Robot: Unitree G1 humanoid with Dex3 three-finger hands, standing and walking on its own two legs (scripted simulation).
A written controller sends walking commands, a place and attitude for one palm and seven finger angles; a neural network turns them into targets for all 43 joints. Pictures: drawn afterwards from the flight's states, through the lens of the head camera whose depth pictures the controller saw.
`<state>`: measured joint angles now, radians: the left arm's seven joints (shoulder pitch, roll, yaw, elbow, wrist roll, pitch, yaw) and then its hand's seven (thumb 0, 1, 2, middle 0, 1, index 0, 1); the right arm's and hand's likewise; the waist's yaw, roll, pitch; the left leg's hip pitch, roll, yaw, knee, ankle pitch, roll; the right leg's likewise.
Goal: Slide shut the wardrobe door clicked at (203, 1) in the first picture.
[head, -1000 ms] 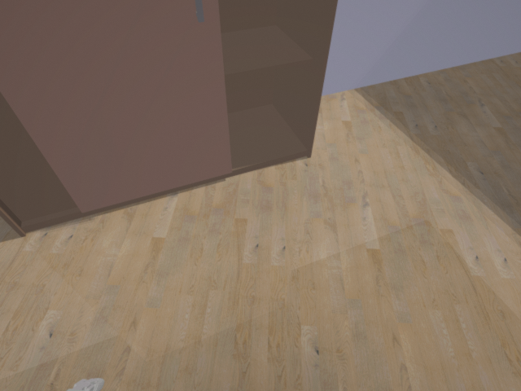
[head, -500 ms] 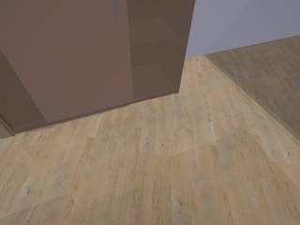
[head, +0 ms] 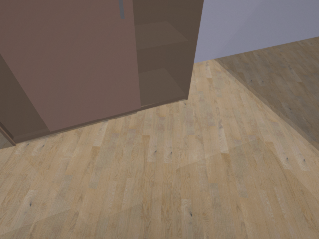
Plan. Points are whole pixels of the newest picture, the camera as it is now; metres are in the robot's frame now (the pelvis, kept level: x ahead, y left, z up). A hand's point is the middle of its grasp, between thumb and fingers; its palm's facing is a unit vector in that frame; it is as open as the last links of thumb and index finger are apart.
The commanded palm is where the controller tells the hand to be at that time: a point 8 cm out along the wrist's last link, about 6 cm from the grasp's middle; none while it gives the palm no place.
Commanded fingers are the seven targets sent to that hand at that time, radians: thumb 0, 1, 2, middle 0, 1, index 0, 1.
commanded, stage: stand and wait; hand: left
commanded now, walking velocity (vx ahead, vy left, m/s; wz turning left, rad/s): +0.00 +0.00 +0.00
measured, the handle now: out of the picture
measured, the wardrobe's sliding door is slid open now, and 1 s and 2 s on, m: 0.47 0.47 0.47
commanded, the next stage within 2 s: look at it before walking up in 0.12 s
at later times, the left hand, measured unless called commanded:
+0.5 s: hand out of the picture +0.07 +0.25 -0.16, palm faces -0.03 -0.94 -0.33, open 7.4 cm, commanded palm none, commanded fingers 0.00 0.90 0.90 -0.20 -0.30 -0.20 -0.30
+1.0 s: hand out of the picture +0.08 +0.25 -0.16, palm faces -0.02 -0.94 -0.34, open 7.4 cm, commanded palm none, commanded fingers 0.00 0.90 0.90 -0.20 -0.30 -0.20 -0.30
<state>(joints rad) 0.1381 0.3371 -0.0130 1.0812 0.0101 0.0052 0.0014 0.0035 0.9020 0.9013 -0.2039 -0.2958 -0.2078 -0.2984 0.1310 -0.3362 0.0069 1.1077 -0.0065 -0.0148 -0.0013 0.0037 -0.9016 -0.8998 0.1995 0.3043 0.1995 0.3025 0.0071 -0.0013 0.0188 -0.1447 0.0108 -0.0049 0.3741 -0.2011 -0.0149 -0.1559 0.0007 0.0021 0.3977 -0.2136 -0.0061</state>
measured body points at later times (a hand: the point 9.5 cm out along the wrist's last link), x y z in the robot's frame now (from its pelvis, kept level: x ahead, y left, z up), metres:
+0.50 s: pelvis +0.00 +0.00 +0.00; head +0.01 +0.00 +0.45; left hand +0.07 +0.30 -0.13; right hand +0.08 -0.29 -0.13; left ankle +0.00 +0.13 -0.74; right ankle +0.00 -0.11 -0.74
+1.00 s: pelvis +0.01 +0.00 +0.00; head +0.01 +0.01 +0.45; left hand +0.08 +0.30 -0.13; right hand +0.09 -0.29 -0.13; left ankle +0.00 +0.13 -0.74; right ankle +0.00 -0.11 -0.74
